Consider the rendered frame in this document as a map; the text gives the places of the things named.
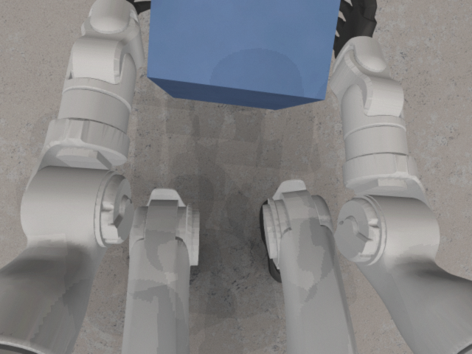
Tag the robot left upper arm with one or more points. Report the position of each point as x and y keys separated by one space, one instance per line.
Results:
x=71 y=215

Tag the robot right hand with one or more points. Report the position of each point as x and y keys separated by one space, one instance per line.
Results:
x=360 y=21

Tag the robot left thigh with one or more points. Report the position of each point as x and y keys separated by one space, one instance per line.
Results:
x=157 y=303

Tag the carton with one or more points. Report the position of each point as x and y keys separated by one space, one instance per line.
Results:
x=270 y=54

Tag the left robot shin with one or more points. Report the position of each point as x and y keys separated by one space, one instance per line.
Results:
x=140 y=214

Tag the robot left hand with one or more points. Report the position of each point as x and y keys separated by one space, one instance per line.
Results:
x=140 y=6

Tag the left robot forearm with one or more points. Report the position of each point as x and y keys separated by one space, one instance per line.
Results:
x=97 y=96

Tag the right robot forearm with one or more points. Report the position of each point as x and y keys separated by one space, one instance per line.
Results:
x=373 y=124

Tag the robot right upper arm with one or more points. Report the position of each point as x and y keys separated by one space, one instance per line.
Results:
x=394 y=241

